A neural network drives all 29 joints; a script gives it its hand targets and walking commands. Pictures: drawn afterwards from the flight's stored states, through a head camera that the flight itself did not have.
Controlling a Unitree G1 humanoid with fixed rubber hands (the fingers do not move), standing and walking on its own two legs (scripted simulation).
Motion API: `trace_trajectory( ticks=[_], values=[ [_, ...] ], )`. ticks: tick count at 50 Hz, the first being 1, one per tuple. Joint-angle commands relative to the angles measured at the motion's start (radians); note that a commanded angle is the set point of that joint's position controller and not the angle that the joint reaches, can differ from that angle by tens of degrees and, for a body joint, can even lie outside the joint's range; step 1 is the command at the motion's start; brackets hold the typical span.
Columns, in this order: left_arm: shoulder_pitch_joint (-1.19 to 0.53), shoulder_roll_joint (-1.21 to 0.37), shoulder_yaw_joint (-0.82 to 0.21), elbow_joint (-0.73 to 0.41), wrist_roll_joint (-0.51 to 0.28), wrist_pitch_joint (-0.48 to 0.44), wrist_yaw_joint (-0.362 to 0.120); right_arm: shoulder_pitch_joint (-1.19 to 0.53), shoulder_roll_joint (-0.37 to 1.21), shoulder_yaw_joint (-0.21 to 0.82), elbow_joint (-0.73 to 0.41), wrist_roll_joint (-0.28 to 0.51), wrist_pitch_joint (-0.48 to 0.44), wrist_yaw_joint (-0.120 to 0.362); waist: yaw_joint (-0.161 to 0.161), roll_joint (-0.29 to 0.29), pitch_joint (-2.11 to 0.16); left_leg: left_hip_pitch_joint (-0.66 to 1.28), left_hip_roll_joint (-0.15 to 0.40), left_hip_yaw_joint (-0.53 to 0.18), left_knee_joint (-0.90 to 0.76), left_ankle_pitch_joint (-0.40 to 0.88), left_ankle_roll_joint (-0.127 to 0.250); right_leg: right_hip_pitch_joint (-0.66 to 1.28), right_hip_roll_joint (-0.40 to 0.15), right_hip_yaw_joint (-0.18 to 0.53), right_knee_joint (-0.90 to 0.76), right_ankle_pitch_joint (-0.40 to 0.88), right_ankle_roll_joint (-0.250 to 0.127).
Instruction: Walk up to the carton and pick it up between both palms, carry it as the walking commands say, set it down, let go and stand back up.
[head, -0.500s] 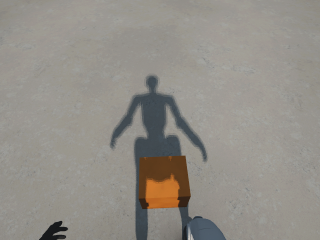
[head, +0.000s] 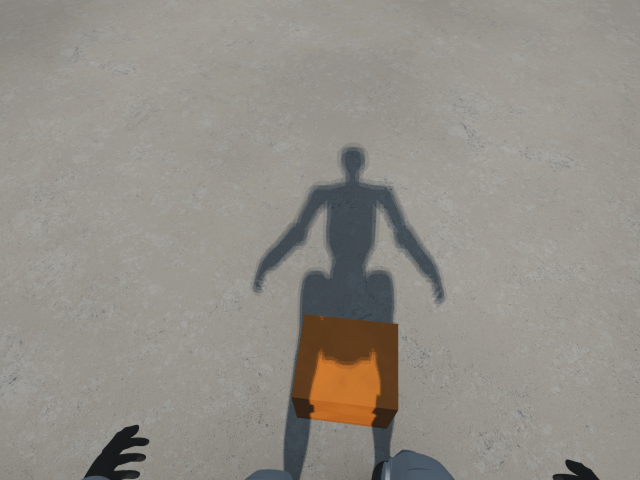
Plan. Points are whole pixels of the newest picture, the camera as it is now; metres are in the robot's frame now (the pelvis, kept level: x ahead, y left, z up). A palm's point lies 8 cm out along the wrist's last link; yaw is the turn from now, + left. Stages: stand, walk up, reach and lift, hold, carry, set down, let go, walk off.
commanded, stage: walk up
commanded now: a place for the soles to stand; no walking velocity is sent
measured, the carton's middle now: (346, 372) +0.44 -0.03 -0.64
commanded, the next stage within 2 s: none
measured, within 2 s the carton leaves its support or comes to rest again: neither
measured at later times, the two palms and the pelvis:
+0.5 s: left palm out of the picture +0.05 +0.35 -0.10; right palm out of the picture +0.11 -0.29 -0.11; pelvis -0.02 +0.02 +0.00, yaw +2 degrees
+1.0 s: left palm out of the picture +0.06 +0.37 -0.11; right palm out of the picture +0.05 -0.25 -0.11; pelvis -0.04 +0.06 -0.01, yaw -3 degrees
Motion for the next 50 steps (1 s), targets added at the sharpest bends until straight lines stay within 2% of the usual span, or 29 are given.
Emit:
trace_trajectory(
  ticks=[1,9,16,17,18,19,20,21,23,25,27,28,29,30,31,32,35,37,38,40,41,42,43,44,46,47,48,49,50],
  values=[
    [-0.065,0.211,0.049,-0.044,-0.001,-0.019,0.005,-0.001,-0.214,-0.037,-0.026,-0.001,-0.014,-0.007,0.002,-0.001,-0.173,-0.087,0.103,-0.135,-0.165,0.163,0.074,0.167,-0.104,0.185,-0.154,-0.053,-0.057],
    [-0.059,0.203,0.042,0.007,-0.003,-0.021,-0.003,-0.071,-0.219,-0.028,-0.009,-0.007,-0.017,-0.004,0.019,0.058,-0.145,-0.114,0.115,-0.175,-0.268,0.163,0.065,0.211,-0.070,0.158,-0.182,-0.067,-0.038],
    [-0.046,0.203,0.042,0.032,-0.001,-0.023,-0.005,-0.091,-0.204,-0.024,-0.006,-0.007,-0.013,-0.003,0.022,0.050,-0.146,-0.101,0.108,-0.163,-0.298,0.182,0.053,0.245,-0.072,0.154,-0.213,-0.040,-0.031],
    [0.020,0.280,0.058,0.048,-0.009,-0.028,0.021,-0.112,-0.245,-0.051,-0.039,-0.024,0.019,0.012,0.020,0.080,-0.101,-0.100,0.064,-0.081,-0.186,0.277,0.048,0.192,-0.123,0.198,-0.213,0.115,-0.047],
    [0.071,0.309,0.069,0.057,-0.007,-0.031,0.032,-0.100,-0.209,-0.046,-0.050,-0.022,0.034,0.017,0.031,0.016,-0.130,-0.113,0.026,-0.040,-0.055,0.279,0.038,0.221,-0.197,0.248,-0.238,0.212,-0.090],
    [0.092,0.339,0.079,0.052,-0.008,-0.035,0.042,-0.070,-0.181,-0.046,-0.063,-0.023,0.045,0.021,0.035,-0.075,-0.160,-0.139,-0.020,0.012,0.136,0.092,0.026,0.241,-0.308,0.348,-0.280,0.290,-0.171],
    [0.084,0.353,0.083,0.031,-0.005,-0.043,0.051,-0.033,-0.170,-0.044,-0.076,-0.025,0.060,0.022,0.031,-0.124,-0.183,-0.163,-0.011,0.008,0.294,-0.160,0.023,0.233,-0.397,0.411,-0.300,0.353,-0.248],
    [0.092,0.347,0.086,0.010,0.002,-0.048,0.057,-0.015,-0.172,-0.043,-0.090,-0.030,0.071,0.026,0.024,-0.113,-0.194,-0.172,0.008,-0.033,0.392,-0.189,0.027,0.214,-0.408,0.418,-0.290,0.350,-0.273],
    [0.060,0.325,0.090,-0.023,0.010,-0.043,0.062,0.015,-0.169,-0.048,-0.095,-0.016,0.077,0.041,0.000,-0.116,-0.192,-0.143,0.044,-0.047,0.358,-0.183,0.032,0.132,-0.355,0.319,-0.263,0.235,-0.241],
    [-0.003,0.318,0.087,-0.052,0.021,-0.035,0.057,0.084,-0.179,-0.070,-0.073,-0.014,0.076,0.057,-0.034,-0.178,-0.219,-0.068,0.059,-0.009,0.197,-0.128,0.041,0.074,-0.279,0.234,-0.230,0.060,-0.169],
    [-0.027,0.300,0.079,-0.067,0.020,-0.020,0.045,0.157,-0.202,-0.093,-0.040,-0.028,0.071,0.059,-0.072,-0.159,-0.249,0.080,0.025,0.052,-0.029,0.001,0.058,-0.014,-0.217,0.172,-0.153,-0.126,-0.098],
    [-0.006,0.257,0.066,-0.070,0.015,-0.013,0.044,0.172,-0.244,-0.106,-0.040,-0.038,0.067,0.054,-0.081,-0.017,-0.236,0.135,0.085,-0.079,-0.142,-0.093,0.090,-0.125,-0.152,0.122,-0.011,-0.283,-0.048],
    [0.003,0.203,0.055,-0.081,0.004,-0.006,0.049,0.120,-0.321,-0.115,-0.072,-0.047,0.060,0.048,-0.084,0.283,-0.164,0.043,0.261,-0.449,-0.364,-0.180,0.165,-0.255,0.049,0.092,0.212,-0.414,-0.003],
    [0.000,0.230,0.064,-0.071,-0.001,0.007,0.058,-0.013,-0.330,-0.117,-0.125,-0.040,0.055,0.038,-0.055,0.218,-0.088,-0.127,0.284,-0.420,-0.435,-0.270,0.209,-0.210,0.092,0.222,0.338,-0.419,-0.009],
    [0.045,0.239,0.069,-0.066,0.004,0.010,0.053,-0.090,-0.313,-0.110,-0.152,-0.038,0.047,0.023,-0.017,0.173,-0.069,-0.190,0.279,-0.367,-0.423,-0.200,0.215,-0.164,0.092,0.263,0.399,-0.369,-0.007],
    [0.049,0.228,0.066,-0.056,0.000,0.009,0.049,-0.102,-0.299,-0.106,-0.158,-0.040,0.039,0.011,-0.016,0.151,-0.076,-0.223,0.268,-0.335,-0.378,-0.058,0.203,-0.113,0.106,0.279,0.462,-0.319,-0.013],
    [0.133,0.238,0.076,-0.046,-0.016,0.005,0.030,-0.125,-0.270,-0.104,-0.171,-0.041,0.024,-0.005,0.041,0.185,-0.117,-0.098,0.238,-0.167,-0.216,0.179,0.198,-0.095,0.091,0.205,0.397,-0.269,0.002],
    [0.113,0.237,0.073,-0.070,0.001,-0.006,0.023,-0.066,-0.268,-0.107,-0.174,-0.029,0.019,-0.007,0.007,0.188,-0.127,0.013,0.287,-0.212,-0.156,0.297,0.235,-0.095,0.066,0.166,0.257,-0.336,0.013],
    [0.111,0.233,0.075,-0.073,0.007,-0.012,0.019,-0.055,-0.270,-0.108,-0.176,-0.024,0.016,-0.006,0.004,0.167,-0.134,0.038,0.294,-0.220,-0.114,0.348,0.231,-0.036,0.070,0.157,0.134,-0.315,0.006],
    [0.158,0.246,0.084,-0.074,0.027,-0.030,0.020,-0.008,-0.226,-0.090,-0.185,-0.010,0.012,-0.005,0.030,0.038,-0.167,-0.014,0.253,-0.150,0.020,0.384,0.138,0.171,0.065,0.222,-0.167,-0.106,-0.030],
    [0.171,0.318,0.102,-0.080,0.040,-0.038,0.021,0.038,-0.177,-0.076,-0.193,0.004,0.004,-0.008,0.022,-0.180,-0.219,-0.119,0.146,-0.045,0.182,0.302,0.059,0.300,-0.081,0.485,-0.201,0.110,-0.097],
    [0.106,0.334,0.098,-0.105,0.022,-0.038,0.018,0.007,-0.154,-0.061,-0.202,0.010,0.003,-0.011,0.013,-0.236,-0.180,-0.243,0.032,0.047,0.206,-0.082,-0.005,0.325,-0.187,0.638,-0.194,0.296,-0.216],
    [0.095,0.335,0.096,-0.112,0.014,-0.036,0.016,-0.007,-0.180,-0.064,-0.181,-0.008,0.004,-0.025,0.009,-0.166,-0.176,-0.166,0.050,0.016,0.215,-0.241,0.012,0.186,-0.248,0.659,-0.193,0.246,-0.293],
    [0.081,0.295,0.086,-0.111,0.019,-0.029,0.018,0.006,-0.189,-0.070,-0.152,-0.013,-0.005,-0.025,-0.017,-0.114,-0.116,-0.068,0.064,0.003,0.177,-0.201,0.026,0.032,-0.205,0.626,-0.179,0.161,-0.271],
    [0.036,0.251,0.063,-0.134,0.005,-0.019,0.009,0.071,-0.196,-0.078,-0.123,-0.009,-0.021,-0.018,-0.053,-0.079,-0.112,0.070,0.050,0.021,-0.035,-0.044,0.050,-0.044,-0.101,0.459,-0.141,0.048,-0.154],
    [0.022,0.224,0.058,-0.147,0.001,-0.017,0.007,0.101,-0.201,-0.082,-0.112,-0.019,-0.030,-0.018,-0.063,-0.041,-0.150,0.130,0.089,-0.058,-0.149,0.043,0.070,-0.052,-0.044,0.396,-0.053,0.078,-0.094],
    [0.029,0.201,0.054,-0.152,-0.002,-0.016,0.003,0.103,-0.243,-0.091,-0.116,-0.030,-0.041,-0.023,-0.063,0.036,-0.173,0.169,0.187,-0.205,-0.229,0.077,0.113,-0.100,0.040,0.332,0.080,0.067,-0.038],
    [0.059,0.192,0.054,-0.138,-0.007,-0.009,0.002,0.051,-0.276,-0.089,-0.132,-0.030,-0.047,-0.027,-0.032,0.089,-0.154,0.123,0.310,-0.337,-0.294,0.044,0.190,-0.110,0.120,0.270,0.161,-0.077,-0.010],
    [0.094,0.222,0.066,-0.118,-0.001,-0.005,0.001,-0.017,-0.281,-0.086,-0.146,-0.020,-0.049,-0.025,-0.002,0.091,-0.133,0.032,0.359,-0.320,-0.283,0.058,0.239,-0.036,0.098,0.226,0.173,-0.265,-0.011]
  ],
)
